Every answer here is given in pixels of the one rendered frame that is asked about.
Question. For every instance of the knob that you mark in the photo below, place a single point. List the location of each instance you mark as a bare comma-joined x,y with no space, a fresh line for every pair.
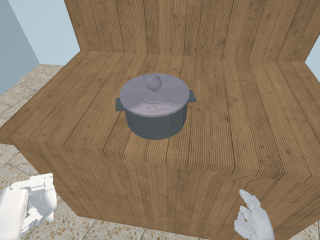
153,83

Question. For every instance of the robot right hand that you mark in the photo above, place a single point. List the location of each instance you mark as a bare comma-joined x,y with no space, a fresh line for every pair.
258,224

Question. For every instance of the pot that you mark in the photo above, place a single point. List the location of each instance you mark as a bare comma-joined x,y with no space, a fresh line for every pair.
156,128

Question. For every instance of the robot left hand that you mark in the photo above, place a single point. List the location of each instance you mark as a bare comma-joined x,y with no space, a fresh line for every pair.
38,193

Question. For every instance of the table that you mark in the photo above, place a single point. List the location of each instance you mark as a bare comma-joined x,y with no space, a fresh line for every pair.
255,125

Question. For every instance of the lid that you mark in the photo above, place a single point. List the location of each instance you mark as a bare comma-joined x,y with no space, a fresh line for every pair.
138,99

